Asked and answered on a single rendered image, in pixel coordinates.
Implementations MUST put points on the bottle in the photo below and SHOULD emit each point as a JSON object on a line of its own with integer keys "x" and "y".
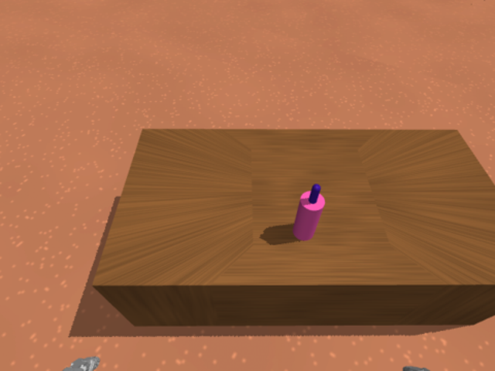
{"x": 310, "y": 208}

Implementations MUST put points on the left robot hand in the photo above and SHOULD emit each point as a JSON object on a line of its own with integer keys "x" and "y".
{"x": 87, "y": 364}

